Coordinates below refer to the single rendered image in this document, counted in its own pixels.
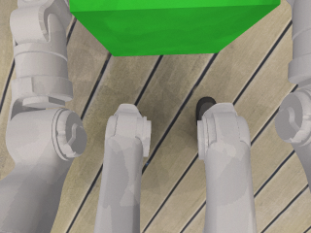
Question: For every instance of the robot right upper arm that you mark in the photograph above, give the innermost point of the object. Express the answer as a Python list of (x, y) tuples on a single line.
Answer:
[(293, 125)]

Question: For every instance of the robot shin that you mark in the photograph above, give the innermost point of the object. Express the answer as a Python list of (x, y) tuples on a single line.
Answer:
[(243, 127), (111, 126)]

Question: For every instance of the robot left upper arm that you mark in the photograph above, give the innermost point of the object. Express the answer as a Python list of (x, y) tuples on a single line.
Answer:
[(43, 145)]

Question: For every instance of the robot left shin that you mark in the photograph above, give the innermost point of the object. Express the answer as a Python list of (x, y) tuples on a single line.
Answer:
[(111, 126)]

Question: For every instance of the robot right forearm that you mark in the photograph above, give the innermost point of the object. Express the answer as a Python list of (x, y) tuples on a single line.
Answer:
[(299, 69)]

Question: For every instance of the carton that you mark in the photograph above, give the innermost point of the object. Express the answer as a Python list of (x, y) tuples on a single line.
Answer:
[(166, 27)]

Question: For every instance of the robot right shin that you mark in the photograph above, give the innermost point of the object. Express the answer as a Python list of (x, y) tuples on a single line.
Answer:
[(243, 127)]

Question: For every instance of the robot left forearm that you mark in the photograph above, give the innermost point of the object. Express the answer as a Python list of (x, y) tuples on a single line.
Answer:
[(40, 50)]

